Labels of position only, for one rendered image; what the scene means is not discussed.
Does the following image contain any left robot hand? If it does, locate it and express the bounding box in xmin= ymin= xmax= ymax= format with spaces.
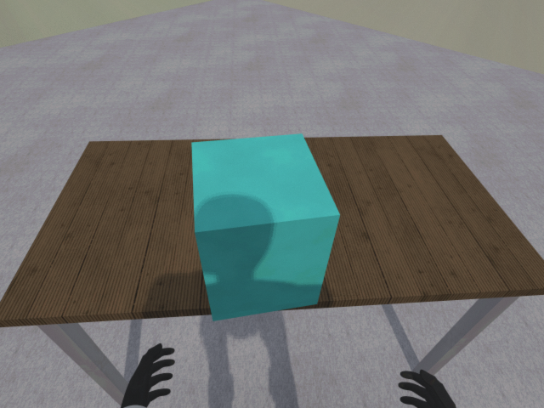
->
xmin=121 ymin=343 xmax=175 ymax=408

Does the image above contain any carton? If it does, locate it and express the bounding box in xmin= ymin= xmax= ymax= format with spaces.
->
xmin=191 ymin=133 xmax=340 ymax=321

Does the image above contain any right robot hand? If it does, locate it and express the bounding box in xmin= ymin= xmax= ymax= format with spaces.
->
xmin=399 ymin=370 xmax=456 ymax=408

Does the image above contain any table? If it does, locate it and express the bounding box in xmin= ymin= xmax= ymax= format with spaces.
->
xmin=0 ymin=135 xmax=544 ymax=405

